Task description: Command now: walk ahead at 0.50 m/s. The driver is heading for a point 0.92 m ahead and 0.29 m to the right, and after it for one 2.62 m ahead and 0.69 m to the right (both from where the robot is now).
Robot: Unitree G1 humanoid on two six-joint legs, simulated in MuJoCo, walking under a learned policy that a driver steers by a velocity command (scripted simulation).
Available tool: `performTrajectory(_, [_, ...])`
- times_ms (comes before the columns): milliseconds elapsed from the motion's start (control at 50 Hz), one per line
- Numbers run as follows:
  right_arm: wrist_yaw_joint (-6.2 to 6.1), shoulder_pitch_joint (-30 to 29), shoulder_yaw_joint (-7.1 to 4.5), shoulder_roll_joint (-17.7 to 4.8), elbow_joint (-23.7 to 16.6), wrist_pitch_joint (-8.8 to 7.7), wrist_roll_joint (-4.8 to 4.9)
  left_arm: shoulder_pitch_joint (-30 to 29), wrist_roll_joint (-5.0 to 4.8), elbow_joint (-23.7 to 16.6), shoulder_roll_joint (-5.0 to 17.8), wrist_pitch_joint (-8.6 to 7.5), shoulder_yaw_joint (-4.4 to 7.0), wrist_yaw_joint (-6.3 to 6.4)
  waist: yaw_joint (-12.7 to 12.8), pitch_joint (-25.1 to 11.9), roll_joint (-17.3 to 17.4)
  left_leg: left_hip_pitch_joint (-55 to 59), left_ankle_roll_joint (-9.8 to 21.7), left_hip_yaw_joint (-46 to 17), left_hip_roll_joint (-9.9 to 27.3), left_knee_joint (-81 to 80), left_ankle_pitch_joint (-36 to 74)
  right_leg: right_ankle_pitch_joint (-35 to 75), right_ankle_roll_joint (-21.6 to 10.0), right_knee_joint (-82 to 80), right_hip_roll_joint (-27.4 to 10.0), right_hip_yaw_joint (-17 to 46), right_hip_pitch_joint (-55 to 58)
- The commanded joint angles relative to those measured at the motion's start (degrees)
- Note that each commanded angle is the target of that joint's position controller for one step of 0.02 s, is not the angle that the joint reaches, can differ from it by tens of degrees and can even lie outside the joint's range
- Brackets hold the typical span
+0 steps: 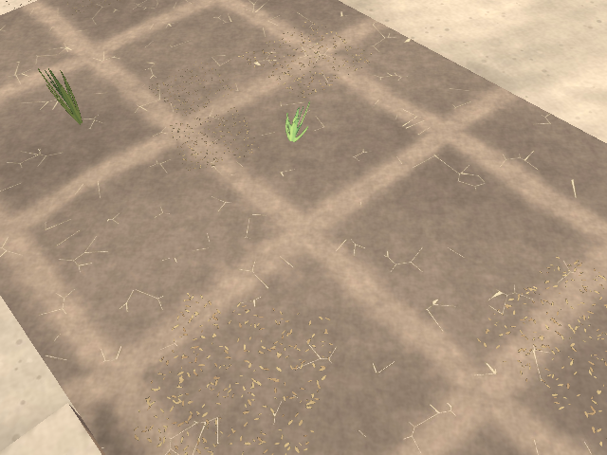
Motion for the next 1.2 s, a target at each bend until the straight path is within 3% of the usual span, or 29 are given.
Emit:
performTrajectory(20, [1.54, -4.3, -0.18, -3.0, -6.5, 0.46, -2.35, 11.2, -0.40, 2.0, 4.9, -0.30, 0.72, 1.19, 2.6, -2.2, -2.8, -21.9, -0.3, -0.1, 6.0, 1.6, 6.2, 17.7, -11.3, -15.1, -19.6, 21.6, 13.4])
performTrajectory(80, [2.61, -5.8, 0.85, -0.2, -8.1, 2.74, -2.73, 12.3, -0.69, 4.4, 7.0, -2.06, 1.22, 0.37, -0.1, 0.2, -4.7, -23.7, -0.4, 1.4, 7.6, -2.3, 8.4, 19.3, -11.1, -18.9, -16.6, 17.2, 6.5])
performTrajectory(120, [2.64, -12.1, 0.99, -0.4, -11.0, 2.41, -2.09, 13.3, -1.08, 6.0, 5.4, -2.56, 0.80, 0.43, -0.3, 2.1, -4.4, -29.5, -0.9, 1.3, 9.4, -9.7, 15.1, 17.7, -9.7, -21.0, -14.4, 13.9, 7.6])
performTrajectory(140, [2.89, -16.6, 0.96, -1.6, -13.0, 1.59, -1.56, 10.9, -1.55, 5.6, 4.2, -2.88, 0.32, 0.56, -0.8, 4.7, -3.2, -26.4, -1.8, 1.9, 9.8, -23.8, 21.4, 16.2, -7.5, -23.7, -10.8, 10.0, 3.9])
performTrajectory(160, [3.44, -17.3, 1.33, -0.8, -12.9, 0.95, -2.00, 10.0, -1.58, 5.5, 3.4, -3.04, 0.07, 0.69, -0.6, 3.5, -3.9, -18.7, -2.0, 3.0, 9.5, -32.5, 29.4, 17.4, -6.4, -24.0, -8.5, 7.2, 1.8])
performTrajectory(180, [4.17, -18.2, 1.92, 0.6, -12.6, 0.72, -1.55, 9.5, -2.02, 5.5, 3.1, -3.09, -0.02, 0.63, 0.0, 2.6, -3.9, -9.7, -2.0, 4.5, 8.3, -43.5, 36.7, 15.3, -5.4, -25.3, -6.3, 3.8, -1.5])
performTrajectory(220, [4.48, -21.6, 2.13, 1.1, -12.9, 1.08, -0.36, 13.3, -2.40, 6.9, 5.4, -3.20, 0.43, 0.60, 2.5, 2.8, -5.5, -4.5, -2.1, 5.3, 6.9, -51.8, 40.6, 17.6, -5.7, -29.2, -9.5, 5.8, 3.9])
performTrajectory(280, [3.55, -24.5, 1.56, -1.0, -13.6, 0.74, -0.56, 17.3, -1.49, 8.8, 5.7, -2.20, 0.68, 0.91, 4.3, 3.6, -4.1, -8.2, -0.6, 5.8, 5.6, -60.5, 34.9, 28.0, -4.8, -24.5, -12.7, 6.3, 20.7])
performTrajectory(320, [3.08, -21.3, 0.47, -2.9, -12.7, -0.15, -0.94, 18.9, -0.62, 9.6, 6.9, -1.44, 1.02, 1.49, 2.8, 0.8, -5.3, -3.1, 0.5, 5.8, 3.3, -62.9, 26.3, 39.5, -3.6, -15.7, -13.4, 6.1, 26.3])
performTrajectory(360, [2.43, -5.2, -1.09, -6.0, -7.3, -1.60, -1.97, 18.9, 0.19, 9.5, 6.8, -0.61, 1.15, 1.74, -3.3, -7.7, -4.1, 16.3, 3.0, 5.3, 2.7, -64.1, 23.1, 37.5, -2.3, 4.9, -10.1, 3.2, 21.0])
performTrajectory(380, [1.79, 4.1, -2.29, -10.9, -6.5, -2.21, -3.27, 20.2, -0.24, 7.1, 3.6, -0.65, 0.39, 1.61, -5.4, -16.2, 3.2, 31.4, 5.8, -11.0, 17.5, -61.5, 22.9, 15.7, -1.8, 22.6, -6.9, 1.5, 8.6])
performTrajectory(400, [2.11, 5.4, -3.58, -14.8, -5.4, -1.56, -2.47, 26.8, -2.88, 7.2, -1.8, -0.57, -0.53, 1.17, -2.8, -23.0, 17.2, 43.5, 14.0, -38.4, 30.2, -72.1, 16.1, -21.2, 0.0, 41.2, 3.8, 2.6, -11.4])
performTrajectory(420, [2.28, 1.9, -2.93, -10.4, -5.8, -0.62, -0.76, 20.0, -1.15, 7.5, 4.7, -0.15, 1.08, 1.36, -3.0, -16.0, 4.7, 37.8, 11.0, -36.1, 26.0, -75.3, 6.0, -16.6, -0.8, 44.0, -0.1, 8.4, -17.6])
performTrajectory(440, [2.14, -4.1, -1.93, -6.8, -6.3, -0.78, -0.57, 14.1, -1.18, 5.7, 4.5, -0.38, 1.39, 0.91, -1.3, -6.6, 2.8, 27.8, 8.8, -25.8, 23.9, -76.7, 8.1, -10.3, -0.9, 42.1, -2.3, 8.0, -18.3])
performTrajectory(480, [2.05, -8.0, -1.16, -3.3, -6.0, -1.61, -0.52, 12.0, -0.59, 5.8, 2.6, 0.25, 1.30, 0.44, 1.7, -1.3, 2.0, 15.8, 5.7, -13.5, 19.6, -80.5, 19.4, -4.6, -0.2, 36.3, -5.5, 7.8, -12.1])
performTrajectory(520, [1.80, -6.9, -0.86, -2.1, -4.7, -2.53, -0.25, 13.4, 0.11, 6.3, 0.8, 1.77, 1.14, -0.27, 3.5, -1.3, 3.0, 11.8, 4.4, -7.7, 17.8, -82.3, 24.3, -3.4, 0.7, 34.9, -5.8, 7.3, -8.2])
performTrajectory(580, [1.49, -4.2, -1.36, -3.7, -3.4, -3.62, 0.13, 8.4, 0.23, 4.5, 0.6, 2.73, 1.33, -0.88, 4.0, 0.4, 2.7, 13.5, 4.4, -1.3, 17.2, -84.4, 29.4, 1.6, 1.3, 32.1, -6.7, 6.2, -13.8])
performTrajectory(700, [0.87, 0.3, -1.18, -3.4, -1.6, -3.55, 0.04, -4.4, -0.25, 0.0, -0.9, 2.26, 0.25, -1.73, 1.7, 2.9, 2.4, 17.4, 2.9, 8.7, 14.8, -84.1, 37.1, 13.6, 2.0, 14.5, -5.8, 1.6, -17.0])
performTrajectory(780, [0.20, 4.4, -1.40, -4.7, 0.2, -2.91, -0.37, -10.7, 0.14, -3.0, -0.7, 2.18, -0.23, -2.16, -0.1, 3.7, 2.5, 24.0, 2.9, 11.6, 17.1, -81.4, 45.8, 11.7, -0.3, 6.9, -4.2, -2.8, -15.9])
performTrajectory(860, [-0.43, 3.0, -2.09, -7.2, 0.2, -1.69, -0.85, -5.5, 0.50, -2.5, 1.6, 2.25, 0.85, -1.87, 3.3, -0.7, 4.8, 29.8, 2.2, 15.1, 18.2, -67.3, 74.2, 0.3, -4.9, 4.8, 1.6, -6.2, -6.8])
performTrajectory(900, [-0.15, 1.9, -2.47, -8.5, -0.6, -0.75, -0.72, 6.9, 0.82, 1.0, 4.3, 1.61, 2.51, -1.20, 8.8, -7.7, 3.0, 24.9, 1.1, 16.2, 17.6, -46.5, 69.3, -0.1, -8.3, -2.0, 4.6, -4.9, 9.1])
performTrajectory(920, [0.23, 1.5, -2.15, -7.2, -2.4, -0.79, -0.43, 13.6, 1.46, 2.2, 9.7, 1.47, 4.29, -0.33, 11.7, -12.8, -2.6, 12.6, -0.7, 16.5, 15.5, -28.6, 48.7, -5.9, -11.8, -5.3, -5.5, 9.2, 22.0])
performTrajectory(940, [1.62, 1.5, -1.64, -2.7, -6.9, -1.38, 0.45, 10.6, 0.30, 0.5, 15.1, 2.27, 5.62, -0.09, 7.3, -16.7, -17.1, -12.8, -4.4, 11.1, 0.8, -7.0, -0.2, -3.9, -21.5, -12.8, -21.0, 43.4, 36.8])
performTrajectory(960, [1.91, -5.7, -2.20, -6.7, -8.4, -2.10, -0.31, 11.3, -0.81, 0.7, 14.2, 3.00, 5.26, 0.12, 9.2, -13.7, -4.8, -20.1, -3.5, 0.1, 3.4, -6.9, 3.3, -0.4, -20.2, -15.7, -20.3, 41.8, 35.2])
performTrajectory(1000, [1.96, -6.8, -1.83, -5.2, -8.5, -3.21, 0.31, 5.8, -0.94, 1.0, 8.6, 2.62, 3.82, 0.77, 4.3, -2.4, 1.1, -18.0, -3.1, -0.5, 8.2, -17.2, 11.2, 11.4, -15.4, -17.0, -16.7, 28.7, 21.0])
performTrajectory(1040, [1.87, -5.0, -1.77, -4.4, -8.0, -1.17, -1.90, 2.6, -1.47, 0.6, 6.3, 1.54, 2.94, 1.30, 0.8, -1.7, 0.2, -10.9, -4.6, -0.9, 9.8, -23.7, 12.3, 19.3, -12.6, -17.8, -11.4, 21.3, 13.5])
performTrajectory(1060, [2.06, -4.8, -1.81, -4.2, -8.1, -0.09, -2.36, 3.0, -1.69, 0.5, 6.3, 0.88, 2.80, 1.20, 0.3, -2.3, -0.6, -9.5, -5.4, -0.6, 9.6, -25.4, 12.4, 22.3, -12.5, -18.0, -10.2, 20.1, 12.4])
performTrajectory(1120, [2.53, -8.5, -1.63, -3.5, -9.9, 1.39, -2.19, 6.1, -1.85, 1.1, 8.8, -0.04, 3.26, 1.04, 0.7, -2.0, -1.9, -11.1, -7.3, 0.9, 9.3, -31.5, 16.3, 24.8, -11.8, -18.8, -7.8, 17.9, 10.8])
performTrajectory(1200, [2.69, -18.4, -1.44, -4.0, -13.4, 1.54, -1.81, 11.2, -1.71, 1.3, 9.2, 0.26, 3.27, 1.03, 4.2, -0.2, -3.8, -16.3, -8.1, 1.0, 8.6, -41.6, 24.3, 22.1, -9.6, -19.1, -6.8, 19.8, 13.9])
